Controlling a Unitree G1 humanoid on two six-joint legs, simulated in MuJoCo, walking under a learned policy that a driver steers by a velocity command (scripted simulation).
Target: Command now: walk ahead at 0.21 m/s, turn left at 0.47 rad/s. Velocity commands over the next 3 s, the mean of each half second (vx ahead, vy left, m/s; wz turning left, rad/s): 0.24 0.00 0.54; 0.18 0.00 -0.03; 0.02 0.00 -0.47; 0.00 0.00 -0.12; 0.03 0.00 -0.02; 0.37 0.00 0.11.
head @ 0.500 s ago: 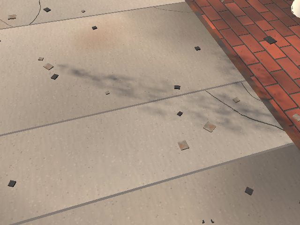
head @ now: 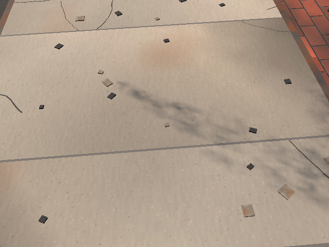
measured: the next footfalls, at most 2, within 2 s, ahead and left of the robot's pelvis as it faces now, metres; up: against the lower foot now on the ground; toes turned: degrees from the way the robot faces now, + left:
left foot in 0.12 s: +0.19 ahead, +0.08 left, +0.00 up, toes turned +7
right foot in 0.66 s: +0.27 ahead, -0.08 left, +0.00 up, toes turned +22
